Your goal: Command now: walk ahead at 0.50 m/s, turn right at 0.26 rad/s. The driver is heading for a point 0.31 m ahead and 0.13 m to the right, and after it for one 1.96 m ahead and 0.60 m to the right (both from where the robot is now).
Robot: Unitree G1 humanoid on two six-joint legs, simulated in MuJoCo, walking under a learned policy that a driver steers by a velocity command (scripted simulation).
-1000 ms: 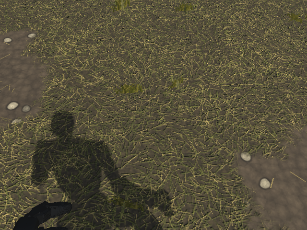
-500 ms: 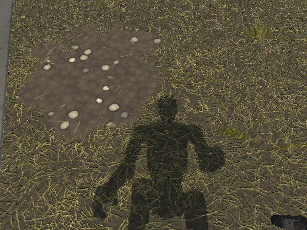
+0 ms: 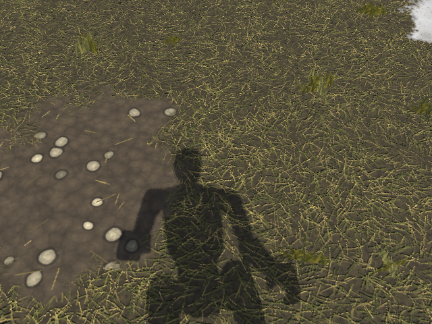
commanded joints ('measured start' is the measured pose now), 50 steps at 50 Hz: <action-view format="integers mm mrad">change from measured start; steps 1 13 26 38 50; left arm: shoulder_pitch -129 139 266 191 -100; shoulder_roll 72 133 173 90 59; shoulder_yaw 12 52 75 48 18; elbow -107 -113 -84 -164 -248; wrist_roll -3 22 -9 -6 -2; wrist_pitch -16 -5 26 29 -3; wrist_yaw -19 12 57 38 0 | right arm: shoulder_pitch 21 -124 -356 -92 25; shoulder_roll -168 -147 -109 -82 -197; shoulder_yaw -47 -22 -11 -19 -41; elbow -17 -129 -196 -89 32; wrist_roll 6 -10 9 -12 31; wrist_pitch -1 -52 -48 -35 -5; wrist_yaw -9 -7 12 4 5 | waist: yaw -16 72 126 41 -16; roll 94 23 -43 178 136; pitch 73 -68 -21 -5 41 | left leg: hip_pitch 22 -682 -488 -147 -69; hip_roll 325 165 67 300 326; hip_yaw -60 -154 -147 -335 -131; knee -32 933 282 -8 -21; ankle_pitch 338 -62 292 84 329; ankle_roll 128 -46 -105 130 121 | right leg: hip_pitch -41 562 478 -17 95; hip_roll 13 -99 -30 14 37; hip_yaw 8 406 362 98 -16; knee -51 -378 -295 516 -48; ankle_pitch -42 -149 -211 -413 -152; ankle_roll -40 -298 -202 -13 -32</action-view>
